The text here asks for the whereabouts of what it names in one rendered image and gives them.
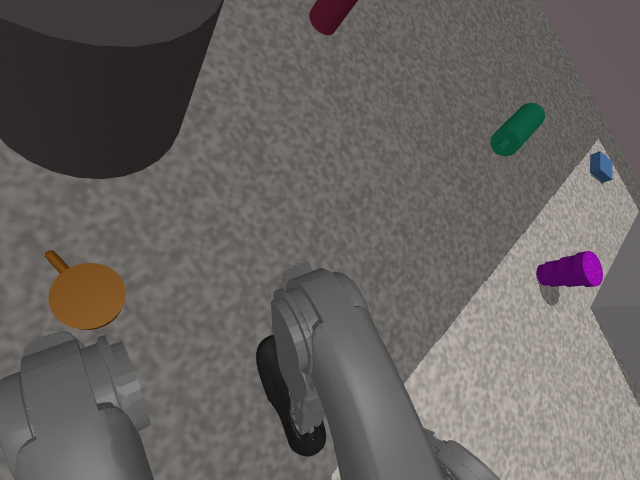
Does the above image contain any right robot foot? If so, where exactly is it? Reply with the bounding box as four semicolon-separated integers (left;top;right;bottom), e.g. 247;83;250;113
256;335;326;456

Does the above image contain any right robot hand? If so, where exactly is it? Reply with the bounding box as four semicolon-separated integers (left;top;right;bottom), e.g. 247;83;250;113
424;428;500;480

